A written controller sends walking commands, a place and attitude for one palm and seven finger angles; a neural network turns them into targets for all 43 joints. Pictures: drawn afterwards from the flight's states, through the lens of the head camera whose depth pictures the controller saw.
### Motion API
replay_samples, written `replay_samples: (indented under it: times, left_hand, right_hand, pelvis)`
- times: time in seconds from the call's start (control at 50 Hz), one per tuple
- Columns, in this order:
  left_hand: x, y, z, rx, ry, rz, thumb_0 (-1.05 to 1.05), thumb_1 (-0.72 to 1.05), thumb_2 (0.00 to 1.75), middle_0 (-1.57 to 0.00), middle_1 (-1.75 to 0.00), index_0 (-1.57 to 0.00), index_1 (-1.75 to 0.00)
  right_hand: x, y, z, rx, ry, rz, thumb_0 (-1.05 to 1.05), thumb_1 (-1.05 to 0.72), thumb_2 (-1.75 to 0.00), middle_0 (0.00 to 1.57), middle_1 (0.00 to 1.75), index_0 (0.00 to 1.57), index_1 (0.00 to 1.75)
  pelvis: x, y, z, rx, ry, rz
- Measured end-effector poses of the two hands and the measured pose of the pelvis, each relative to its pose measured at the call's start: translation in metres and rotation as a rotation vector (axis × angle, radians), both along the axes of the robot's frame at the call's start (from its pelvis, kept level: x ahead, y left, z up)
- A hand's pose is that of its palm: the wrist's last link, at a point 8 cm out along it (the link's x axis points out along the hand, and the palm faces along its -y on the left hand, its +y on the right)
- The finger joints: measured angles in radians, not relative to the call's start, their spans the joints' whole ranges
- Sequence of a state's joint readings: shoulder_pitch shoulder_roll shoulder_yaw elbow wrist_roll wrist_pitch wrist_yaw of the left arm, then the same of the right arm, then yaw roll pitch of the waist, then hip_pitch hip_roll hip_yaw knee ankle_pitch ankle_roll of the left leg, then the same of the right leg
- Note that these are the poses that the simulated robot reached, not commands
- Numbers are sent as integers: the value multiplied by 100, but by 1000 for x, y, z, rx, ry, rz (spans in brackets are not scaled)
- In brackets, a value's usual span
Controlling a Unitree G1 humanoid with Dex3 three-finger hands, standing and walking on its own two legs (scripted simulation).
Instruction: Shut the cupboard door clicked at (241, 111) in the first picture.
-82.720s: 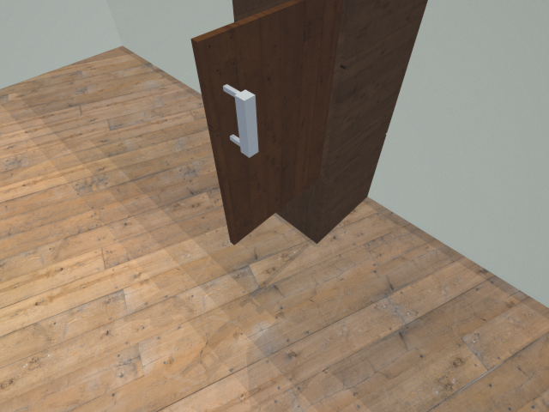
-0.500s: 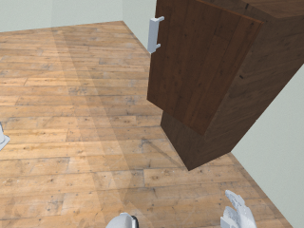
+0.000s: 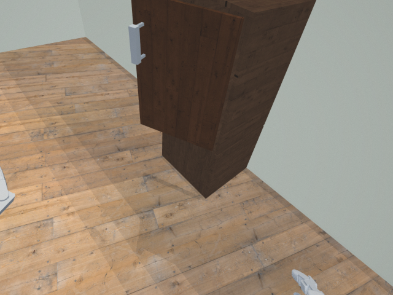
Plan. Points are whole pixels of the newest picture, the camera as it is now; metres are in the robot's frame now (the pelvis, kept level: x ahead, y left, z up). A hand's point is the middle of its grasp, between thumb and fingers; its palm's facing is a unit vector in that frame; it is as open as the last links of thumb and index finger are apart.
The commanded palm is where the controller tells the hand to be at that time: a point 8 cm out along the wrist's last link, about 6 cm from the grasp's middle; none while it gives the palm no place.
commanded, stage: stop stepping back and stand still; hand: left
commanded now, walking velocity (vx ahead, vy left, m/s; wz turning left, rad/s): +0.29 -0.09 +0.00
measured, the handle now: (138, 43) +0.93 +0.21 +0.09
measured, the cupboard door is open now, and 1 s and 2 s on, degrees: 25 25 25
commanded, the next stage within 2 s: let the arm hang, fingers relaxed in 0.84 s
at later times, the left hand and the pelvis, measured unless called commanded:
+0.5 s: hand out of the picture +0.17 +0.29 +0.16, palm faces +0.48 -0.79 -0.38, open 7.4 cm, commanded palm +0.10 +0.33 +0.18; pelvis -0.03 +0.03 -0.01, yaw +2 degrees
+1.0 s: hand out of the picture +0.18 +0.31 +0.10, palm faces +0.30 -0.80 -0.53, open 7.4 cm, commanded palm none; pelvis -0.03 +0.04 -0.01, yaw +3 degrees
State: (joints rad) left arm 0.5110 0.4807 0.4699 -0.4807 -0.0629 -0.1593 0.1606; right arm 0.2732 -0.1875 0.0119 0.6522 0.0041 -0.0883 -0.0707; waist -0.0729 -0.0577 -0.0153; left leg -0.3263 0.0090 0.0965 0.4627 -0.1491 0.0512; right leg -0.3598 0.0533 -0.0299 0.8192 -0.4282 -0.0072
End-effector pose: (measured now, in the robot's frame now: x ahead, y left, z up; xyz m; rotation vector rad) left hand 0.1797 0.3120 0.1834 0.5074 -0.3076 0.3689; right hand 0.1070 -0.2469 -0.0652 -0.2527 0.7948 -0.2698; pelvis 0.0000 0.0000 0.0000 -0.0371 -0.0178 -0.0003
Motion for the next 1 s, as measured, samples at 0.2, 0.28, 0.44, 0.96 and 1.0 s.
replay_samples:
  times: [0.2, 0.28, 0.44, 0.96, 1.0]
  left_hand:
    - [-69, -26, 13, 137, 30, -29, 1, 88, 90, -22, -30, -21, -31]
    - [-80, -9, 18, 87, -50, 76, 1, 88, 90, -22, -30, -22, -31]
    - [-65, 7, -5, -50, -4, 121, 1, 88, 90, -21, -30, -21, -31]
    - [-42, 25, -14, 60, 170, 39, 1, 88, 90, -22, -30, -21, -31]
    - [-38, 33, -52, 1, 313, 43, 0, 89, 90, -21, -30, -21, -31]
  right_hand:
    - [-48, -15, -29, 15, 90, 20, 1, -90, -90, 20, 30, 21, 30]
    - [-48, -10, -27, 32, 85, 22, 2, -90, -90, 20, 30, 21, 30]
    - [-13, 12, -17, -4, 11, 72, 2, -90, -90, 20, 30, 21, 30]
    - [23, 44, -18, 67, 6, 81, 1, -90, -90, 20, 30, 21, 30]
    - [19, 38, -26, 62, 28, 141, 1, -90, -90, 20, 30, 20, 30]
  pelvis:
    - [-41, -7, -9, 26, 15, -7]
    - [-40, -6, -4, 46, 20, 1]
    - [-33, 17, -1, 58, 36, 35]
    - [-20, 35, -5, 29, 52, 38]
    - [-28, 41, -7, 26, 51, 48]
